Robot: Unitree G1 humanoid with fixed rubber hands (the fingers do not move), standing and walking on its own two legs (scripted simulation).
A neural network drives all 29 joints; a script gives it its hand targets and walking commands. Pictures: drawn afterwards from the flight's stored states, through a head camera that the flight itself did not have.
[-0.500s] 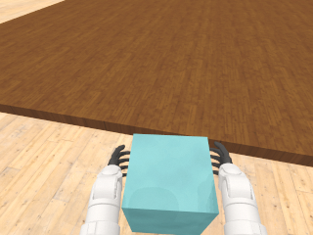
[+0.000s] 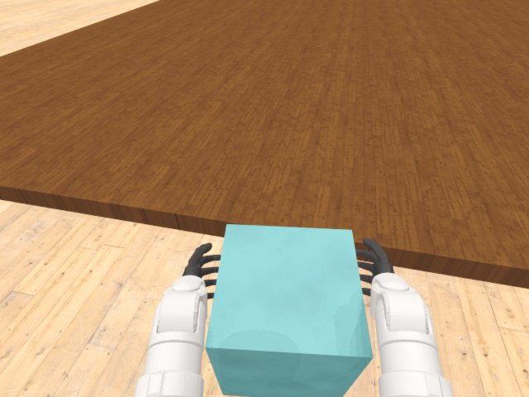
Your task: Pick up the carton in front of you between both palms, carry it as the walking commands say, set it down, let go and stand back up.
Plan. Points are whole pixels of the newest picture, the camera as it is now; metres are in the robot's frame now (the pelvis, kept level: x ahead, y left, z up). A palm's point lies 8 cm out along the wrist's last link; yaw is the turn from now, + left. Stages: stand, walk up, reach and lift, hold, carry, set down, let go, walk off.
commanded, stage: hold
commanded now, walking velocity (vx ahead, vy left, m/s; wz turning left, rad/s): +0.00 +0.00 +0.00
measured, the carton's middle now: (284, 316) +0.29 +0.00 -0.04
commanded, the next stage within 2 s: carry in 0.90 s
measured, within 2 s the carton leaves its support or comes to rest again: neither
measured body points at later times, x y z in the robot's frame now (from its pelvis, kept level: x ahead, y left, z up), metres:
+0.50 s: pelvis +0.00 +0.00 +0.00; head -0.05 +0.01 +0.45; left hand +0.30 +0.15 +0.04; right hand +0.31 -0.15 +0.05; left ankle +0.03 +0.13 -0.75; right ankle +0.02 -0.13 -0.75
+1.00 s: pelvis +0.01 +0.00 +0.00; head -0.03 +0.00 +0.45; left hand +0.31 +0.15 +0.04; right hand +0.31 -0.16 +0.05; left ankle +0.03 +0.13 -0.74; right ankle +0.01 -0.13 -0.74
